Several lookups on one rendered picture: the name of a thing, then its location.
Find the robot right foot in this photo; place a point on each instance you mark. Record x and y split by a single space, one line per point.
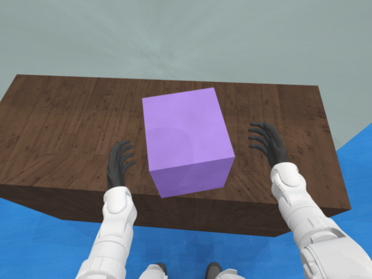
213 270

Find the robot left foot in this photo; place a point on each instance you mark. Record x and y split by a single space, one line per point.
162 266

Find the robot right upper arm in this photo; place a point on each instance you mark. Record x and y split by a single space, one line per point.
338 258

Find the left robot hand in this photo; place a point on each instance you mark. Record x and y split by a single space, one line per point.
115 169

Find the robot foot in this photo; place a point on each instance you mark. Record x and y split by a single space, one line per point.
213 270
162 266

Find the pedestal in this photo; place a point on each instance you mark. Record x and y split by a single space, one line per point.
56 133

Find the right robot forearm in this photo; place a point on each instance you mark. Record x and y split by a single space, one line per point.
304 218

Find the carton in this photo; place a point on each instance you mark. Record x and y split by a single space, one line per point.
188 146

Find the left robot forearm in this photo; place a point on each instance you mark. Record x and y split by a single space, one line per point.
111 247

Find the right robot hand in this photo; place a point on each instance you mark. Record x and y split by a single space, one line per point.
273 148

